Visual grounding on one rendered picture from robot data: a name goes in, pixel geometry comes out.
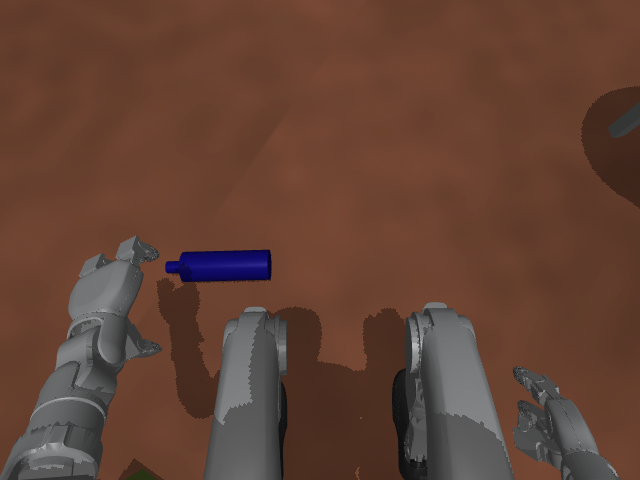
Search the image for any right robot arm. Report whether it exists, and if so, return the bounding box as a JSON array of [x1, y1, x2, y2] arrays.
[[561, 452, 622, 480]]

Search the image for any right robot hand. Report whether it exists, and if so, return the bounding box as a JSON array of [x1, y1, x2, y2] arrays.
[[512, 366, 600, 472]]

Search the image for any left robot hand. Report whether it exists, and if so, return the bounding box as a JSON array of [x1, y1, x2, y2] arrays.
[[68, 235, 162, 362]]

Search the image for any left robot arm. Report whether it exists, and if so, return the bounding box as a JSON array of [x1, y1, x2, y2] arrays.
[[0, 312, 128, 480]]

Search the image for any right robot foot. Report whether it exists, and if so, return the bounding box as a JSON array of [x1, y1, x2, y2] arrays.
[[392, 368, 427, 480]]

